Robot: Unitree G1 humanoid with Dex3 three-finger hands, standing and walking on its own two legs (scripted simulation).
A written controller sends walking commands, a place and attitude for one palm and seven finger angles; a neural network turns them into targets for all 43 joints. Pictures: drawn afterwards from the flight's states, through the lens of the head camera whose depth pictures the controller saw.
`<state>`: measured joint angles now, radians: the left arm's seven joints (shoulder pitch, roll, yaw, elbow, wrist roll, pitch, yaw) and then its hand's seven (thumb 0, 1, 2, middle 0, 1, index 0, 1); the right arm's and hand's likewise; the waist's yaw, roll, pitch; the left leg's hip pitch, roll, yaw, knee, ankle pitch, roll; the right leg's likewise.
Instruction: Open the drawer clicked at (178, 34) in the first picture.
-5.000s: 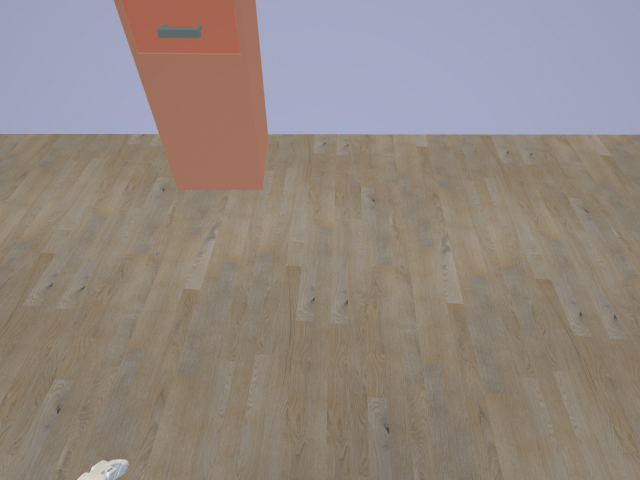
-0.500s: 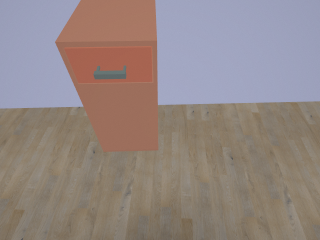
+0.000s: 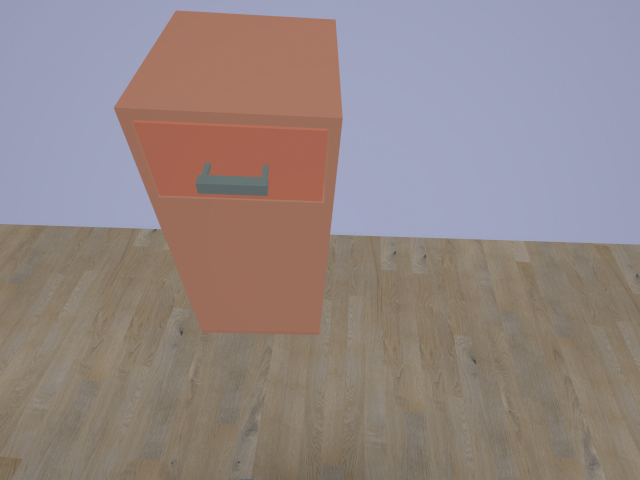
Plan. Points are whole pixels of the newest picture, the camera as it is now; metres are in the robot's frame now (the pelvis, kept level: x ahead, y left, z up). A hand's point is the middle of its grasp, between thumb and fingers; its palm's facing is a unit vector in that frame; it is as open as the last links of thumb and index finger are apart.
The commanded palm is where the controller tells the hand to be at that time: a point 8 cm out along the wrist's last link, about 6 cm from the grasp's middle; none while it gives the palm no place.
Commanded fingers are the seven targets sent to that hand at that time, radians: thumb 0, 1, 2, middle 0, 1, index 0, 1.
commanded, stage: take the last steps up to it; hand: left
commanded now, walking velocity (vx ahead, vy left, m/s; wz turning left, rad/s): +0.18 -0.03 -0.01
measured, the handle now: (234, 177) +0.63 +0.21 -0.03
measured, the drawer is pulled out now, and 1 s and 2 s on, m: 0.00 0.00 0.00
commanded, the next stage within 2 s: come to a stop and stand still in 0.14 s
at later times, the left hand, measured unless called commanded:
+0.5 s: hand (220, 466) +0.16 +0.14 -0.14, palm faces +0.08 -0.96 -0.27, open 7.2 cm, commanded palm none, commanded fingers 0.00 0.90 0.90 -0.20 -0.30 -0.20 -0.30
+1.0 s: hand out of the picture +0.11 +0.23 -0.16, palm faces +0.09 -0.97 -0.21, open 7.4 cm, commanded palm none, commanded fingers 0.00 0.90 0.90 -0.20 -0.30 -0.20 -0.30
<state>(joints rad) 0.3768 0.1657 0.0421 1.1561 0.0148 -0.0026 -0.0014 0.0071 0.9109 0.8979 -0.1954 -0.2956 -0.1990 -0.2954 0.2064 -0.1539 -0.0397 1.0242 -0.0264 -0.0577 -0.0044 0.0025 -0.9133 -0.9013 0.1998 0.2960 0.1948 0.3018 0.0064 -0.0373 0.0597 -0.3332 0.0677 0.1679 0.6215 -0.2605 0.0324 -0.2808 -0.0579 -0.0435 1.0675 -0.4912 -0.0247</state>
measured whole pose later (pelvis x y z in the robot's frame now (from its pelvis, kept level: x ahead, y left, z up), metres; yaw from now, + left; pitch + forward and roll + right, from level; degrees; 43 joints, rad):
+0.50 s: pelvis +0.12 -0.04 +0.02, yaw +2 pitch +0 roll +2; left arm 0.18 0.14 0.03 1.04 0.02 -0.01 0.04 0.01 0.95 0.90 -0.20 -0.30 -0.20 -0.30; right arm 0.23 -0.16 -0.05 1.09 0.00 0.05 -0.03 0.01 -0.91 -0.90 0.20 0.30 0.19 0.30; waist 0.00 0.03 0.08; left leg -0.37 0.01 0.03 0.93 -0.49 -0.04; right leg -0.26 -0.06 -0.16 0.49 -0.23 -0.06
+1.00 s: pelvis +0.10 +0.03 +0.02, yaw +2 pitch +1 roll +1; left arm 0.22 0.22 0.04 1.07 0.01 0.04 0.02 0.00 0.91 0.90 -0.19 -0.30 -0.20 -0.30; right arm 0.17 -0.15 -0.01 1.04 -0.01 0.01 -0.04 0.00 -0.93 -0.90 0.20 0.30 0.20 0.30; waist 0.03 -0.05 0.05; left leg -0.17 -0.02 0.08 0.40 -0.23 0.04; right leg -0.30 -0.05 -0.02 0.76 -0.43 0.03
